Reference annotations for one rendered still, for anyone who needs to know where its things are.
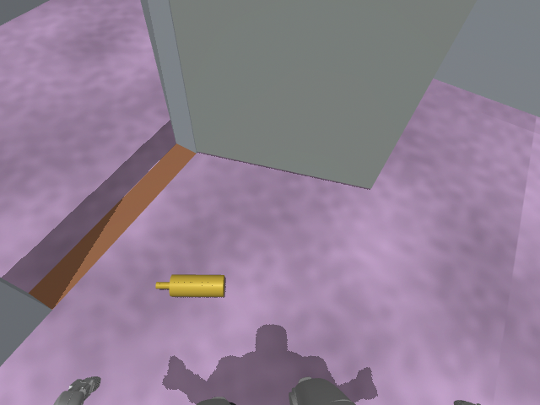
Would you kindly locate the left robot hand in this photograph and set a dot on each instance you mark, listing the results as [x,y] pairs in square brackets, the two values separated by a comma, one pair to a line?
[78,391]

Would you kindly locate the bottle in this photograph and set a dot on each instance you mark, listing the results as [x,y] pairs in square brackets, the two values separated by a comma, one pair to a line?
[181,285]

